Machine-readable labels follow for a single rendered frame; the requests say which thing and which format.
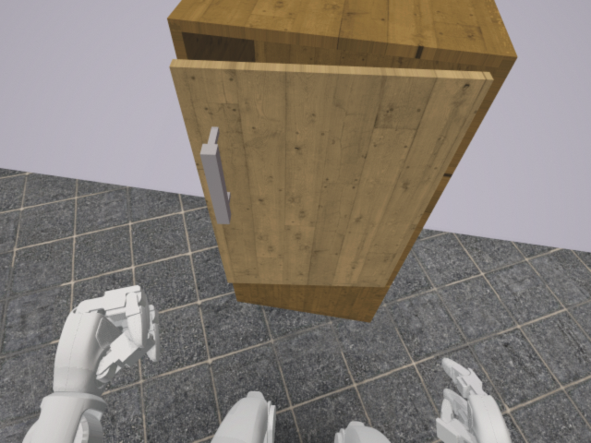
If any robot left thigh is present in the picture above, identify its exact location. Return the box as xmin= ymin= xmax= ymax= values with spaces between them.
xmin=211 ymin=397 xmax=276 ymax=443

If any right robot hand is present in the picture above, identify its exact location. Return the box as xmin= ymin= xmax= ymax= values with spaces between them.
xmin=436 ymin=358 xmax=512 ymax=443

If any robot left shin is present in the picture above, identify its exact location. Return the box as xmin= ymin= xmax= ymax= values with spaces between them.
xmin=247 ymin=391 xmax=265 ymax=400

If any cupboard door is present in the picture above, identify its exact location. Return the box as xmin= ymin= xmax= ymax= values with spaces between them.
xmin=169 ymin=59 xmax=494 ymax=287

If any left robot forearm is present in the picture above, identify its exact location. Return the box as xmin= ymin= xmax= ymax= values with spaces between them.
xmin=22 ymin=392 xmax=106 ymax=443

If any handle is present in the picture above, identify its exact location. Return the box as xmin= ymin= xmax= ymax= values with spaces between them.
xmin=200 ymin=126 xmax=231 ymax=224

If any left robot hand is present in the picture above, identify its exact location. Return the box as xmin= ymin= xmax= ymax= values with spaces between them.
xmin=53 ymin=285 xmax=161 ymax=397

